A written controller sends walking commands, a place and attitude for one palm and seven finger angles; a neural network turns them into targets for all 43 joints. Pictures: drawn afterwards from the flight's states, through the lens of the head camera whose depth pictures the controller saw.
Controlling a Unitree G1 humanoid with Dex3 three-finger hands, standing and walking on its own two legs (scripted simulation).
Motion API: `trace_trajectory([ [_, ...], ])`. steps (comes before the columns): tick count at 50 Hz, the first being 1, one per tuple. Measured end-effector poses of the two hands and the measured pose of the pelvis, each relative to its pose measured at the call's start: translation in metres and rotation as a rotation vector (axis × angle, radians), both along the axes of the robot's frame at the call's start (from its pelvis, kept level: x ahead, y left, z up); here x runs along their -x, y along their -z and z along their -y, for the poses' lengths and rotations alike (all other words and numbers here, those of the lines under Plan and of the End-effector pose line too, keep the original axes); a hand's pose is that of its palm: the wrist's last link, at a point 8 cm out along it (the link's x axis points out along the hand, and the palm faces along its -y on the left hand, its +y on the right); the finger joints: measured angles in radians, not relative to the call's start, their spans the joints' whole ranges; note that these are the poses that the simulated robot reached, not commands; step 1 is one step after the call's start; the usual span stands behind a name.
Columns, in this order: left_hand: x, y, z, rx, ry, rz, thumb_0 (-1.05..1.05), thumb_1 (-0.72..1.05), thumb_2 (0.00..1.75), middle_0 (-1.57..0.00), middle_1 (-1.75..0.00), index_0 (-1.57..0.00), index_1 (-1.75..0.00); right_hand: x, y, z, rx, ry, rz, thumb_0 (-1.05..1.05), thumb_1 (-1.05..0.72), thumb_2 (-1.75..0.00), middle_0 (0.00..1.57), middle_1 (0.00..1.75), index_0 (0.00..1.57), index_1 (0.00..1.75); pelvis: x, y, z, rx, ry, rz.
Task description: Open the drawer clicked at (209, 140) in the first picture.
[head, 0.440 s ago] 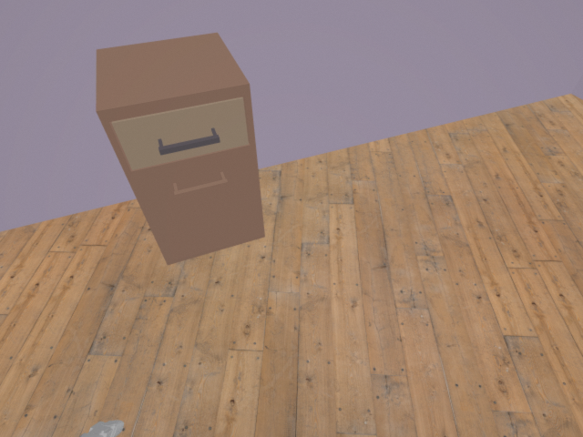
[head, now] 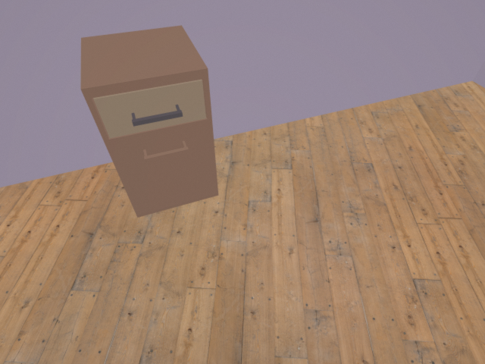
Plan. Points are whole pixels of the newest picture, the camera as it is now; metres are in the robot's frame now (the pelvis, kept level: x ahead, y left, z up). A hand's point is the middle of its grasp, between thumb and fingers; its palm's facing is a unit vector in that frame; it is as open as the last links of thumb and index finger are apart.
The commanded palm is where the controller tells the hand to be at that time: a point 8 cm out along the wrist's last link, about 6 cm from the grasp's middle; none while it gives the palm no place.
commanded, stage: stand and wait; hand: left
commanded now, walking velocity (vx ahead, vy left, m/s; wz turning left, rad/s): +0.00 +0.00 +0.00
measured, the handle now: (156, 114) +0.96 +0.39 -0.17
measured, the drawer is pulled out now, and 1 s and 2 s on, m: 0.00 0.00 0.00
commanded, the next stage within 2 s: look at it before walking up in 0.60 s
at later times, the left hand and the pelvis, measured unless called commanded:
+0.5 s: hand out of the picture +0.06 +0.25 -0.15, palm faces -0.03 -0.95 -0.32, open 7.4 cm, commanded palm none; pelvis -0.01 +0.01 +0.00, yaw +0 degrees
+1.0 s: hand out of the picture +0.06 +0.25 -0.16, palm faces -0.03 -0.95 -0.32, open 7.4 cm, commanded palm none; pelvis -0.01 +0.01 +0.00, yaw +0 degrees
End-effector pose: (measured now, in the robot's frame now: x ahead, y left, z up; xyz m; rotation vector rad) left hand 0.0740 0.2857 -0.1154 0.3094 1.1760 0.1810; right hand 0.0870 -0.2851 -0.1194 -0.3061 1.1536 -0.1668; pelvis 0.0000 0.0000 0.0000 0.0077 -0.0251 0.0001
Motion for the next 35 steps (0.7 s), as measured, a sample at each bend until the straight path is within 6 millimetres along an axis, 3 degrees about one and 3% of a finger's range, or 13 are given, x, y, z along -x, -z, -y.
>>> trace_trajectory([
  [13,0.024,0.002,-0.006,-0.003,-0.016,-0.049,0.0,0.9,0.9,-0.2,-0.3,-0.2,-0.3,0.033,0.002,0.002,0.005,0.034,-0.067,0.0,-0.91,-0.9,0.2,0.3,0.2,0.3,0.008,-0.002,-0.002,0.004,0.004,0.01],
  [35,0.027,0.004,-0.009,0.009,-0.006,-0.053,0.0,0.9,0.9,-0.2,-0.3,-0.2,-0.3,0.044,0.002,-0.01,-0.007,0.039,-0.081,0.0,-0.91,-0.9,0.2,0.3,0.2,0.3,0.014,-0.004,-0.01,0.004,0.005,0.002],
])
